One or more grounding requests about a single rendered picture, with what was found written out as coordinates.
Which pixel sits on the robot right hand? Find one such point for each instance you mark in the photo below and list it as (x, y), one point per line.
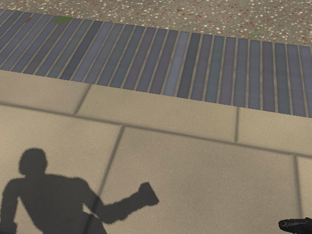
(298, 225)

